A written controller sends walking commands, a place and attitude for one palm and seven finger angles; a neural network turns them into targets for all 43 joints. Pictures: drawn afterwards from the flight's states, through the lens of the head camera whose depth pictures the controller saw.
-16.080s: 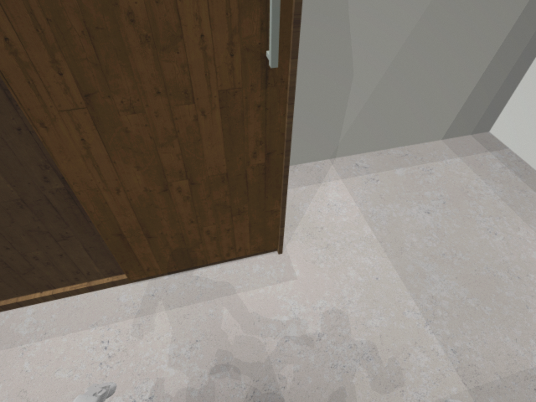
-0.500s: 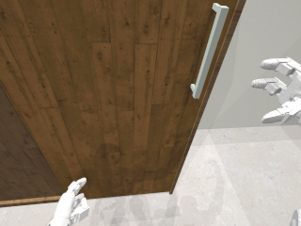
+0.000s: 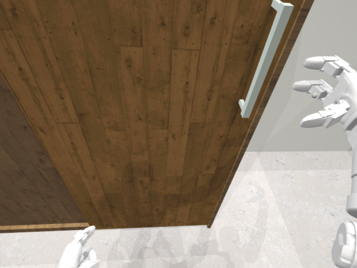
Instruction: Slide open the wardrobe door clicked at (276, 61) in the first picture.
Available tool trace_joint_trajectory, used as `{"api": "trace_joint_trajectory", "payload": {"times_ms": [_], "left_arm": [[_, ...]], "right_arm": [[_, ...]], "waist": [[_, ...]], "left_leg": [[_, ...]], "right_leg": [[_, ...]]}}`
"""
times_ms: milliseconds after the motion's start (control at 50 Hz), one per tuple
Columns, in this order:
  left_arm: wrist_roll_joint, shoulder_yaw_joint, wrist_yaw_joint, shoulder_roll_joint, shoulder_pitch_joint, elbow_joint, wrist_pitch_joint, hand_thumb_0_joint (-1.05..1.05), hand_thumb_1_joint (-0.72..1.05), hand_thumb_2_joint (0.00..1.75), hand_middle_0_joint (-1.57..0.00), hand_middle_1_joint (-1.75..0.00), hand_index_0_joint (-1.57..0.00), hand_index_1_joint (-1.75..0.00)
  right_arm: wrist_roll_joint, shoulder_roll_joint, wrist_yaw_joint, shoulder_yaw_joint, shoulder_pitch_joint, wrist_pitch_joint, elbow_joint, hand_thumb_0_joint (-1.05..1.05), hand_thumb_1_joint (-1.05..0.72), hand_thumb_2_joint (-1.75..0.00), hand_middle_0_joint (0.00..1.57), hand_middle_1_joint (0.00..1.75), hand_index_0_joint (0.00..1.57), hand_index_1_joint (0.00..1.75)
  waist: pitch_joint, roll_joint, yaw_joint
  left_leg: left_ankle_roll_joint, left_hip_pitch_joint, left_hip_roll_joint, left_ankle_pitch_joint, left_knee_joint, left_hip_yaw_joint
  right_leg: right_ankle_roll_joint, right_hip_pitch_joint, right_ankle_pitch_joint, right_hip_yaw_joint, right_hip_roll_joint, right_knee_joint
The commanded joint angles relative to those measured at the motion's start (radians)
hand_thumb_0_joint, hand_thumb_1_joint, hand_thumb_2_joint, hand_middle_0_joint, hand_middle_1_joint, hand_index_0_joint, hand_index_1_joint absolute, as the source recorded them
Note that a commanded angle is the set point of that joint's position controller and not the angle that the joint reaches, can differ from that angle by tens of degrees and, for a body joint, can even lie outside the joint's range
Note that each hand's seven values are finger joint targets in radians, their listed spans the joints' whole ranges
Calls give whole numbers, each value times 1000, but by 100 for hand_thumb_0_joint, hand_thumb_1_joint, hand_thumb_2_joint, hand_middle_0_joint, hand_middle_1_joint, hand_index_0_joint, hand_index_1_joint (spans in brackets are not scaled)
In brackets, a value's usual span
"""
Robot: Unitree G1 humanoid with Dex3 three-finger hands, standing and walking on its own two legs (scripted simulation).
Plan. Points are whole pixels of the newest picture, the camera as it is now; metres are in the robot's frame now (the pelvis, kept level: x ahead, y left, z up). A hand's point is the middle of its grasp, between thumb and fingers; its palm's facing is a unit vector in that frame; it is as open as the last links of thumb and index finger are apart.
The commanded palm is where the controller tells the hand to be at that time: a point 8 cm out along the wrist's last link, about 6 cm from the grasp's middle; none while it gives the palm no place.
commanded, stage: move the hooked fingers beside the handle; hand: right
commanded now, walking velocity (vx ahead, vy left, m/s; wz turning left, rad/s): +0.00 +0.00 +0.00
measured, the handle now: (258, 66) +0.48 -0.13 +0.25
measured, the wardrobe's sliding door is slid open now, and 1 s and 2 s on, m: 0.00 0.00 0.00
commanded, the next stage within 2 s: none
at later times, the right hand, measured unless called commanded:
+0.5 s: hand (296, 85) +0.45 -0.21 +0.23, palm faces -0.05 +1.00 -0.03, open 14.0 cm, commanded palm +0.42 -0.26 +0.25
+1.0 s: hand (299, 83) +0.43 -0.20 +0.25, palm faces -0.08 +1.00 -0.01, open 14.0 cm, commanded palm +0.41 -0.26 +0.25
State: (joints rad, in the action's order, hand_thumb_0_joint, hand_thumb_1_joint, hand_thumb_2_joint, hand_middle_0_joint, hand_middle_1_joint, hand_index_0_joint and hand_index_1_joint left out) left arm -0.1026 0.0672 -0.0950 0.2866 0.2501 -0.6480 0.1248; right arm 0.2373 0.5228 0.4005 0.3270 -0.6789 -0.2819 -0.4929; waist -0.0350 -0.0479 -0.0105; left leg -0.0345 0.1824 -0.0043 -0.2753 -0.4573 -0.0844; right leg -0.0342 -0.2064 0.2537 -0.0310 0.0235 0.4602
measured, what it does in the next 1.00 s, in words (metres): stands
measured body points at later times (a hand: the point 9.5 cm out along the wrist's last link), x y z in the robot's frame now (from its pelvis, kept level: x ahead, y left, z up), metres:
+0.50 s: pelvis +0.00 -0.01 +0.00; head +0.01 +0.01 +0.45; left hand +0.11 +0.26 -0.11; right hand +0.45 -0.26 +0.24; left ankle -0.02 +0.09 -0.74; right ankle -0.01 -0.10 -0.74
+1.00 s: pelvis +0.00 -0.01 +0.00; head -0.01 +0.00 +0.45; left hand +0.13 +0.24 -0.10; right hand +0.43 -0.25 +0.25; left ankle -0.02 +0.09 -0.74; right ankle -0.01 -0.10 -0.74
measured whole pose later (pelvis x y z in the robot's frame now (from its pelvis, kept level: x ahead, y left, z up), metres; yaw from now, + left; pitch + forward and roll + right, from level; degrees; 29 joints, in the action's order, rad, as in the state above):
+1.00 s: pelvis +0.00 -0.01 +0.00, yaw +1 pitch +1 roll +0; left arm -0.09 0.06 -0.09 0.27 0.27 -0.66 0.10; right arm 0.21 0.47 0.32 0.29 -0.82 -0.22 -0.68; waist -0.05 -0.03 -0.03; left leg -0.02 0.19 0.00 -0.26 -0.43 -0.07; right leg -0.05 -0.21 0.25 -0.05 0.03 0.45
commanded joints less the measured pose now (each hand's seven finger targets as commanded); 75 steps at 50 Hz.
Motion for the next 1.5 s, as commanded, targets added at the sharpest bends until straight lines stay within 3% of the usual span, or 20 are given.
{"api": "trace_joint_trajectory", "payload": {"times_ms": [0, 60, 220, 240, 260, 280, 380, 460, 520, 580, 640, 680, 820, 980, 1020, 1100, 1140, 1260, 1380, 1480], "left_arm": [[0, -49, -11, 130, -83, 128, 43, 0, 90, 90, -20, -30, -20, -30], [-5, -53, -11, 138, -75, 127, 33, 0, 90, 90, -20, -30, -20, -30], [8, -60, -12, 132, -47, 140, 36, 0, 90, 90, -20, -30, -20, -30], [8, -59, -13, 130, -41, 128, 39, 0, 90, 90, -20, -30, -20, -30], [8, -61, -15, 135, -29, 117, 38, 0, 90, 90, -20, -30, -20, -30], [5, -58, -16, 134, -27, 106, 37, 0, 90, 90, -20, -30, -20, -30], [1, -66, -13, 151, 18, 78, 13, 0, 90, 90, -20, -30, -20, -30], [15, -74, -8, 145, 25, 120, 20, 0, 90, 90, -20, -30, -20, -30], [18, -72, -6, 144, 18, 130, 23, 0, 90, 90, -20, -30, -20, -30], [14, -71, -3, 142, 12, 120, 26, 0, 90, 90, -20, -30, -20, -30], [6, -71, 1, 144, 8, 112, 23, 0, 90, 90, -20, -30, -20, -30], [5, -73, 0, 146, 11, 110, 16, 0, 90, 90, -20, -30, -20, -30], [12, -71, -5, 139, -11, 133, 21, 0, 90, 90, -20, -30, -20, -30], [7, -58, -7, 132, -18, 104, 9, 0, 90, 90, -20, -30, -20, -30], [4, -62, -5, 138, -15, 112, -3, 0, 90, 90, -20, -30, -20, -30], [3, -65, -8, 131, -29, 142, -3, 0, 90, 90, -20, -30, -20, -30], [4, -61, -11, 132, -42, 148, 5, 0, 90, 90, -20, -30, -20, -30], [0, -53, -20, 130, -31, 99, 21, 0, 90, 90, -20, -30, -20, -30], [8, -61, -9, 134, -14, 96, 23, 0, 90, 90, -20, -30, -20, -30], [10, -63, -1, 136, -15, 121, 12, 0, 90, 90, -20, -30, -20, -30]], "right_arm": [[23, 290, -3, 89, -454, 63, 68, 0, 50, -30, 30, 120, 30, 120], [0, 289, -17, 69, -484, 29, -12, 0, 50, -30, 30, 120, 30, 120], [6, 301, -24, 68, -654, 150, 147, 0, 50, -30, 30, 120, 30, 120], [9, 269, -20, 45, -665, 150, 107, 0, 50, -30, 30, 120, 30, 120], [8, 304, -26, 84, -641, 145, 55, 0, 50, -30, 30, 120, 30, 120], [6, 253, -24, 38, -648, 132, 3, 0, 50, -30, 30, 120, 30, 120], [-38, 271, -52, 18, -662, 87, -210, 0, 50, -30, 30, 120, 30, 120], [-39, 300, -54, 45, -679, 168, -37, 0, 50, -30, 30, 120, 30, 120], [-9, 328, -37, 87, -693, 222, 75, 0, 50, -30, 30, 120, 30, 120], [1, 306, -30, 102, -613, 188, 12, 0, 50, -30, 30, 120, 30, 120], [-15, 234, -32, 31, -587, 131, -45, 0, 50, -30, 30, 120, 30, 120], [-27, 229, -44, 18, -577, 100, -61, 0, 50, -30, 30, 120, 30, 120], [3, 225, -58, 22, -674, 148, 147, 0, 50, -30, 30, 120, 30, 120], [-32, 225, -93, 20, -612, 100, -65, 0, 50, -30, 30, 120, 30, 120], [-37, 259, -88, 42, -590, 94, -93, 0, 50, -30, 30, 120, 30, 120], [-14, 220, -55, -3, -614, 133, 17, 0, 50, -30, 30, 120, 30, 120], [-7, 241, -42, 13, -660, 156, 80, 0, 50, -30, 30, 120, 30, 120], [-2, 166, -54, -47, -727, 132, -22, 0, 50, -30, 30, 120, 30, 120], [-8, 188, -85, -8, -678, 126, -42, 0, 50, -30, 30, 120, 30, 120], [-20, 290, -93, 87, -590, 143, -25, 0, 50, -30, 30, 120, 30, 120]], "waist": [[-244, 32, 0], [-187, 13, -8], [-392, -7, -23], [-369, 2, -33], [-348, 14, -23], [-298, -14, -36], [-189, 7, -45], [-395, -11, -30], [-464, 4, -21], [-377, 7, -11], [-238, -30, -22], [-211, -43, -26], [-383, -3, -30], [-229, -8, -24], [-233, 31, -21], [-311, 42, -30], [-348, 6, -30], [-214, -63, -55], [-297, 22, -34], [-325, 67, 4]], "left_leg": [[1, 1, 36, 333, 55, 61], [3, 41, 39, 298, 58, 65], [-2, -34, 28, 425, 35, 69], [-1, -20, 27, 424, 37, 66], [-2, -12, 26, 408, 39, 63], [-1, 20, 27, 387, 46, 65], [-2, 74, 32, 287, 59, 64], [-7, -18, 29, 404, 29, 68], [-2, -60, 21, 461, 28, 70], [-2, -27, 19, 443, 34, 60], [-5, 36, 19, 371, 53, 57], [-7, 58, 22, 333, 56, 57], [-6, 13, 14, 378, 45, 55], [-9, 32, 24, 310, 63, 59], [-6, 18, 24, 313, 69, 64], [-6, -19, 26, 362, 60, 64], [-7, -21, 23, 374, 57, 70], [-10, 91, 17, 233, 88, 61], [-9, 34, 17, 281, 73, 58], [-4, -58, 23, 371, 59, 69]], "right_leg": [[-14, 139, -260, 77, -33, -21], [-14, 96, -220, 74, -32, -31], [-21, 229, -375, 78, -37, -2], [-21, 228, -371, 77, -35, -2], [-17, 207, -360, 82, -38, -6], [-17, 189, -329, 72, -37, -11], [-14, 78, -223, 73, -39, -32], [-14, 197, -374, 83, -43, -10], [-13, 255, -456, 87, -49, -2], [-9, 227, -451, 83, -52, -12], [-10, 162, -356, 74, -48, -30], [-8, 139, -313, 77, -47, -35], [-7, 265, -404, 97, -51, -16], [-6, 140, -274, 80, -40, -49], [-10, 124, -264, 73, -43, -49], [-17, 173, -314, 74, -45, -32], [-18, 212, -332, 79, -41, -29], [-10, 185, -206, 95, -40, -51], [-9, 188, -256, 95, -40, -48], [-17, 143, -305, 70, -38, -52]]}}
